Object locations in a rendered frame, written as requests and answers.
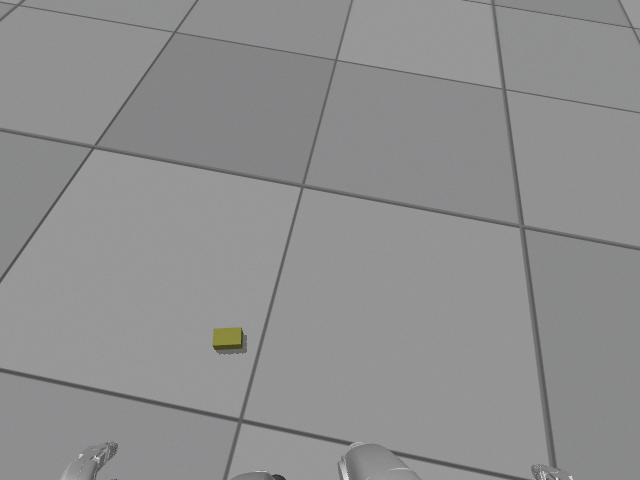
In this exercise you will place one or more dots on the right robot hand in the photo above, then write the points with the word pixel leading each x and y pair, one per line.
pixel 543 472

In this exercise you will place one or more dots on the left robot hand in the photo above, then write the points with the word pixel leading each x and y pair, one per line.
pixel 90 461

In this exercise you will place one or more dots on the small box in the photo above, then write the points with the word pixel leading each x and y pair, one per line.
pixel 227 338

